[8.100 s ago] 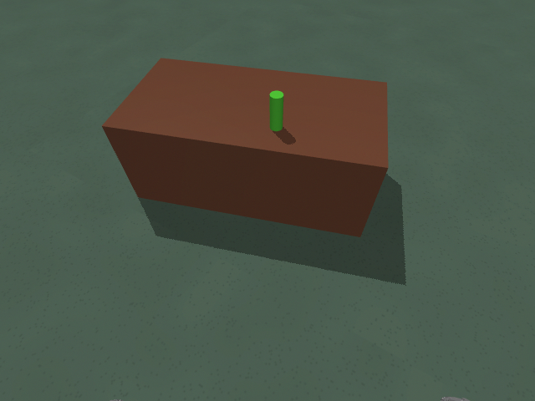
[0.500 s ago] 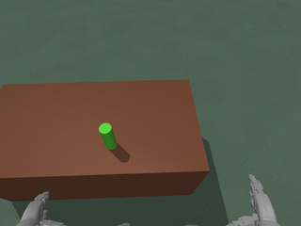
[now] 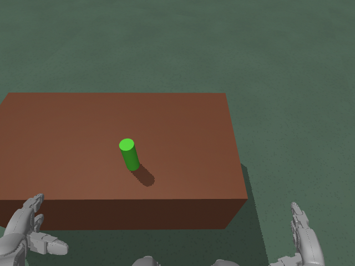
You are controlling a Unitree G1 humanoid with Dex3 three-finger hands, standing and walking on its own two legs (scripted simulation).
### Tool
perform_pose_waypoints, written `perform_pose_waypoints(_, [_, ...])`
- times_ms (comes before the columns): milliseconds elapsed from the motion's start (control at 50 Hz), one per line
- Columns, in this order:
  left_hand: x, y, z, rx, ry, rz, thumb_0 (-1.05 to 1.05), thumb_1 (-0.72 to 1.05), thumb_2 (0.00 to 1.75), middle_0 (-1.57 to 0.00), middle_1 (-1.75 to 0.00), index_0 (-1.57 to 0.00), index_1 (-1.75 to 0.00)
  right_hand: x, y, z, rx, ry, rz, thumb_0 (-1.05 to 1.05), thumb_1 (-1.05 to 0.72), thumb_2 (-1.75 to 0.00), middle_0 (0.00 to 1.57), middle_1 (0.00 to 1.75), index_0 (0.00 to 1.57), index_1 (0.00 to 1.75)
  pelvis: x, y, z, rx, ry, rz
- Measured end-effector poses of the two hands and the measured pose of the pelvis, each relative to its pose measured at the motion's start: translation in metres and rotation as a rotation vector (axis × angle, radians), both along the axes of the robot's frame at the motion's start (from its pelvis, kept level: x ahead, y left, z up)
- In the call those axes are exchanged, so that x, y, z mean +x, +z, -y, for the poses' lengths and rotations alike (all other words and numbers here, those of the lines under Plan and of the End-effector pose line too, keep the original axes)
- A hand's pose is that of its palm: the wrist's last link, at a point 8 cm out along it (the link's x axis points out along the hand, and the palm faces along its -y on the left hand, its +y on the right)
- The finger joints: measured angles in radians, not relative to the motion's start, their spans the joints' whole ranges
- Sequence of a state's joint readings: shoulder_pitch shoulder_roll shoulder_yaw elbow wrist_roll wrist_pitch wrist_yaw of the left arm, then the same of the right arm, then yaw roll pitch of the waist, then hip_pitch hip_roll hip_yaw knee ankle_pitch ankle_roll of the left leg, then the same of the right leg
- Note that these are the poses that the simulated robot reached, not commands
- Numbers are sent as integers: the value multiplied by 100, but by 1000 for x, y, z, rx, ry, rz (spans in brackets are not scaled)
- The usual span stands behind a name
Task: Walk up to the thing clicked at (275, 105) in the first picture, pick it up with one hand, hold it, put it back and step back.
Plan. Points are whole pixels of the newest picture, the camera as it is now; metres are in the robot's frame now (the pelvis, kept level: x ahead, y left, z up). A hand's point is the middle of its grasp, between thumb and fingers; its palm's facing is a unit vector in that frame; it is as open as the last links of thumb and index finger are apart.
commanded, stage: go down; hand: left
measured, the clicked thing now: (130, 155) +0.49 +0.19 -0.21
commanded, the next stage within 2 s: approach in 1.28 s
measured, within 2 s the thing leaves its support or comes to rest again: neither
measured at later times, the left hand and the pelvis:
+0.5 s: hand (36, 170) +0.32 +0.35 +0.02, palm faces +0.18 -0.97 -0.14, open 17.4 cm; pelvis -0.01 +0.00 +0.00, yaw -1 degrees
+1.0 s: hand (32, 148) +0.37 +0.36 +0.04, palm faces +0.18 -0.98 -0.09, open 17.6 cm; pelvis -0.01 +0.01 -0.01, yaw -2 degrees
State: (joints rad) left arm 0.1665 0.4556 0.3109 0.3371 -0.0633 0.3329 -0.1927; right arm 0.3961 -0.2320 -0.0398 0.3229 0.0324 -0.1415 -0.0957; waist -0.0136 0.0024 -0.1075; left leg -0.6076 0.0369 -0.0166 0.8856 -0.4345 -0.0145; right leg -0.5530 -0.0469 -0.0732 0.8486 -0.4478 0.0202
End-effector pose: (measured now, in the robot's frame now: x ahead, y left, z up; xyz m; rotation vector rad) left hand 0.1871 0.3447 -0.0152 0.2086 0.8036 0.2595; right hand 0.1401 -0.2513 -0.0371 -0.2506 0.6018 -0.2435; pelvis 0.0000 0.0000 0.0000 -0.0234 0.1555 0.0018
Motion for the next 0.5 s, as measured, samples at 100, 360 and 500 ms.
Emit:
perform_pose_waypoints(100, [36, 21, -17, -7, -4, 103, -2, -59, 3, -9, -6, -9, -7, -7, -3, 3, -10, -18, -4, -1, 50, -5, 6, 5, 5, 5, -4, -1, -1, -2, -3, -1])
perform_pose_waypoints(360, [89, 40, -42, -87, -25, 228, -1, -56, 3, -7, -4, -7, -4, -25, 0, 15, -42, -34, -20, -1, 53, -5, 6, 5, 6, 5, -9, -1, -2, 3, -30, -28])
perform_pose_waypoints(500, [104, 49, -51, -97, -38, 314, -2, -53, 4, -6, -4, -6, -3, -23, 2, 14, -62, -9, -31, -1, 54, -5, 6, 5, 5, 5, -12, -1, -1, 1, -26, -39])
